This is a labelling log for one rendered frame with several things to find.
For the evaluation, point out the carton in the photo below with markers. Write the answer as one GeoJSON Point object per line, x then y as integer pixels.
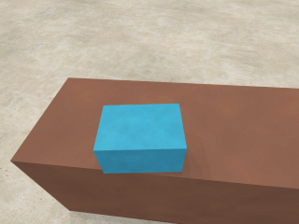
{"type": "Point", "coordinates": [140, 139]}

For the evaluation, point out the pedestal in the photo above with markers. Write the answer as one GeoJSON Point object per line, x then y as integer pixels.
{"type": "Point", "coordinates": [241, 164]}

